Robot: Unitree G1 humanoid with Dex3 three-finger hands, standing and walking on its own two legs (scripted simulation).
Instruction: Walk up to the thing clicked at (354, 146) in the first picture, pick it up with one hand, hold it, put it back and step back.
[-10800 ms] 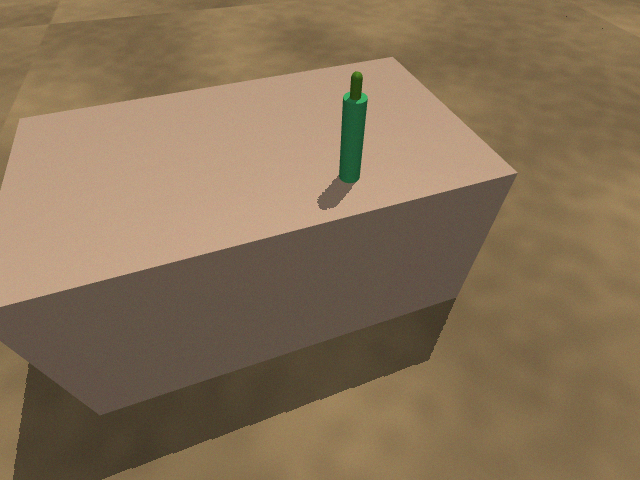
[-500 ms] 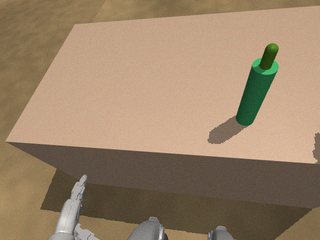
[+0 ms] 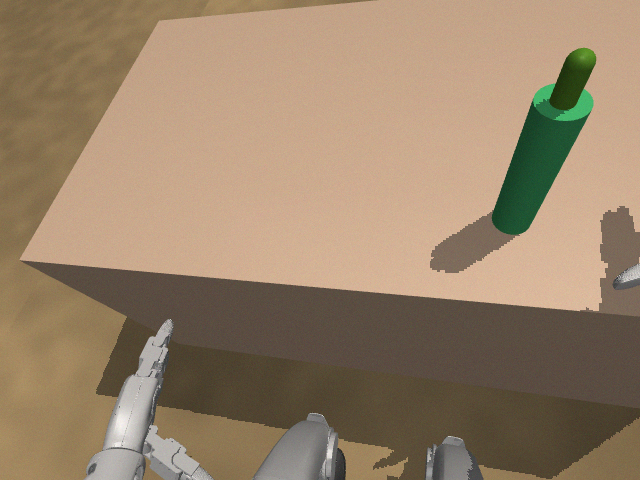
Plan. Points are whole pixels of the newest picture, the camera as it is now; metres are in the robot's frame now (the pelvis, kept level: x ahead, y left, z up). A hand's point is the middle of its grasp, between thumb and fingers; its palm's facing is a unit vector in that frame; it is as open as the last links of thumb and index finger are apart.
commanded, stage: close in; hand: right
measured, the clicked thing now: (538, 156) +0.51 -0.17 +0.05
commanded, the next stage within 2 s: rest palm in 0.56 s
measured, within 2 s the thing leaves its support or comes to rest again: neither
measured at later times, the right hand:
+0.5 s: hand (546, 212) +0.48 -0.19 -0.01, palm faces +0.09 +1.00 +0.02, open 17.8 cm
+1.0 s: hand (516, 200) +0.49 -0.16 -0.01, palm faces +0.10 +1.00 +0.01, open 17.1 cm
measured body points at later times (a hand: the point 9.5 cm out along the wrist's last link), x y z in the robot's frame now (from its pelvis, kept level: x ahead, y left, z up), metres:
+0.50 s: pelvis -0.01 +0.00 -0.03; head +0.13 -0.04 +0.40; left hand +0.14 +0.27 -0.01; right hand +0.47 -0.25 -0.01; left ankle +0.03 +0.14 -0.65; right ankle +0.02 -0.11 -0.65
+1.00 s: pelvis -0.01 +0.01 -0.03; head +0.13 -0.03 +0.40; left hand +0.15 +0.28 +0.00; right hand +0.48 -0.21 -0.01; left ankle +0.03 +0.14 -0.65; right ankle +0.02 -0.11 -0.65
